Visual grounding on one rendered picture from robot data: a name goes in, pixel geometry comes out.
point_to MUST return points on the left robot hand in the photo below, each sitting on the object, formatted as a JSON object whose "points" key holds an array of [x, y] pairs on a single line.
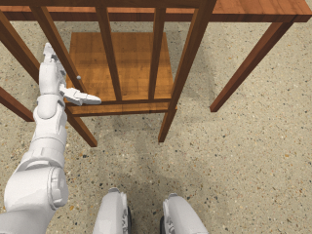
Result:
{"points": [[51, 73]]}

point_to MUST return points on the chair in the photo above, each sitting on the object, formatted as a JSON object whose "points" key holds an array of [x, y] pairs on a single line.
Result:
{"points": [[129, 71]]}

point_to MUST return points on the right robot shin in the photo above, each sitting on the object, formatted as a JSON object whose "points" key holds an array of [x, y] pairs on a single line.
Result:
{"points": [[169, 229]]}

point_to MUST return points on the robot left forearm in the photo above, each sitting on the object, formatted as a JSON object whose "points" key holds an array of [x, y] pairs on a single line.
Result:
{"points": [[48, 143]]}

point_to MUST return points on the table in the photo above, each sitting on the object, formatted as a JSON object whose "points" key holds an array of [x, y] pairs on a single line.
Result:
{"points": [[282, 13]]}

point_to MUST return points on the robot left thigh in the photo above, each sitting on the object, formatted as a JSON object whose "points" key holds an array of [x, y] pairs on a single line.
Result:
{"points": [[112, 210]]}

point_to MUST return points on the left robot upper arm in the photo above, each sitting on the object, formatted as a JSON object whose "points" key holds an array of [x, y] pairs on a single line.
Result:
{"points": [[32, 199]]}

